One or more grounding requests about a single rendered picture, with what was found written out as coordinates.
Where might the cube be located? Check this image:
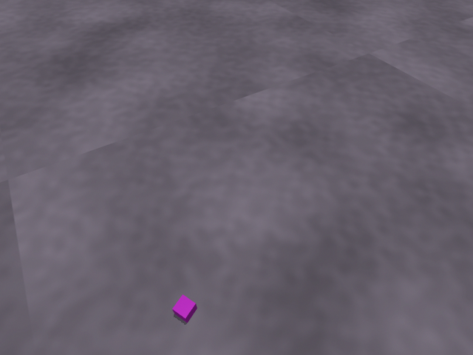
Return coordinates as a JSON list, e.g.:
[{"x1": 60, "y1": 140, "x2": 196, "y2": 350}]
[{"x1": 172, "y1": 295, "x2": 197, "y2": 323}]

